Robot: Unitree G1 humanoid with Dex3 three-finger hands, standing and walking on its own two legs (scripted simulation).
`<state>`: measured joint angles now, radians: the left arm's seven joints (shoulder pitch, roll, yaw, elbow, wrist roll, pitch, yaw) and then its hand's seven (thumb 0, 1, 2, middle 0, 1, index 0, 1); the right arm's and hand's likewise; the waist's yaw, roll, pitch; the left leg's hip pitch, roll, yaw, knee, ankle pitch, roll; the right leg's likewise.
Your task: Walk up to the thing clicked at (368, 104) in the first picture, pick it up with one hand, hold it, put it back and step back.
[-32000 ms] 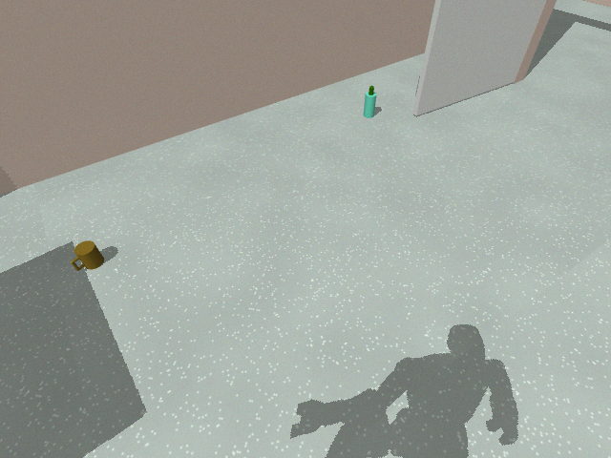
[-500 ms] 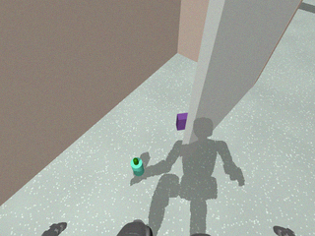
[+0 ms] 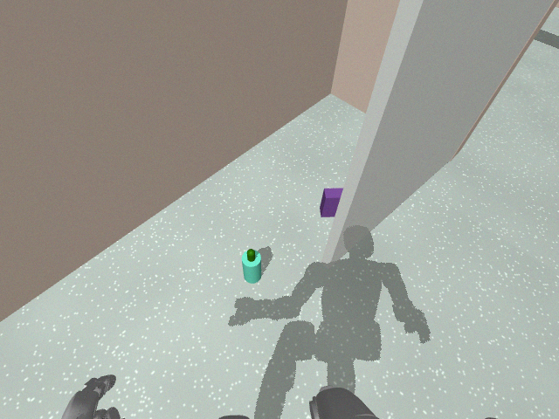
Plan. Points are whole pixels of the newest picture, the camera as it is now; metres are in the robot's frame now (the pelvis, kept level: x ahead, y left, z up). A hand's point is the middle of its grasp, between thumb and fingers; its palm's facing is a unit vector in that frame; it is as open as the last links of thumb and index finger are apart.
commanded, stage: step back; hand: left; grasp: from the side
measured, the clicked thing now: (251, 263) +0.66 +0.12 -0.67
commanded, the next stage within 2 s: none
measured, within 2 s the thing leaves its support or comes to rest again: neither
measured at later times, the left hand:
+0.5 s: hand out of the picture -0.05 +0.23 -0.14, palm faces -0.04 -0.90 -0.42, open 7.4 cm
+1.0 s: hand out of the picture -0.24 +0.21 -0.16, palm faces -0.06 -0.91 -0.41, open 7.4 cm
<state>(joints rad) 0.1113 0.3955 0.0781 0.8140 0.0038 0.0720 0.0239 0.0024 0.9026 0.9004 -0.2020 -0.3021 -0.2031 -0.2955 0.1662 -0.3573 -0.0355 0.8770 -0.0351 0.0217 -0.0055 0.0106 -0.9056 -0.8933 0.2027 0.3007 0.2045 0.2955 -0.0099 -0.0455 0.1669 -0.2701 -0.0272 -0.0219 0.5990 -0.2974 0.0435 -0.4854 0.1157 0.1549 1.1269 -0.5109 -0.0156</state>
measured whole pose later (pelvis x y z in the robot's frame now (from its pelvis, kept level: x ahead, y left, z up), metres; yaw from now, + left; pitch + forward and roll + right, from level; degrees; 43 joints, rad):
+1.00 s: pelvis -0.34 -0.06 -0.02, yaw -3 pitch -2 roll -2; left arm 0.17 0.38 0.07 0.88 0.03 0.04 0.00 0.00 0.90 0.90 -0.20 -0.30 -0.20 -0.30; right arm 0.08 -0.42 -0.05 0.83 -0.03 0.06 -0.01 0.01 -0.90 -0.89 0.20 0.30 0.20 0.30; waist 0.01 0.06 0.16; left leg -0.50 0.05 -0.08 0.77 -0.34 -0.01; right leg -0.25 0.05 0.02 0.69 -0.40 0.00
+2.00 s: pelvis -0.37 -0.04 +0.00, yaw +2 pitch -2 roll +0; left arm 0.13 0.38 0.04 1.06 0.00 -0.02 0.00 0.00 0.90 0.90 -0.20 -0.30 -0.20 -0.30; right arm 0.12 -0.32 -0.03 1.05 -0.02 -0.02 0.01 0.01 -0.91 -0.89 0.20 0.30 0.20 0.30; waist 0.01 -0.02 0.06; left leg -0.22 0.01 0.00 0.54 -0.28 0.00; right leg -0.19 -0.01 0.01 0.51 -0.29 0.02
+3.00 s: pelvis -0.40 -0.06 +0.02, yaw +1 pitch -3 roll +0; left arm 0.13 0.36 0.01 1.14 0.00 -0.01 -0.01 0.00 0.90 0.90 -0.20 -0.30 -0.20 -0.30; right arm 0.13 -0.35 0.00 1.16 -0.01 -0.01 0.02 0.01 -0.91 -0.89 0.20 0.30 0.20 0.30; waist -0.01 0.00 0.05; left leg -0.14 0.02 0.00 0.32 -0.14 -0.02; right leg -0.12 0.00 0.01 0.34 -0.17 0.01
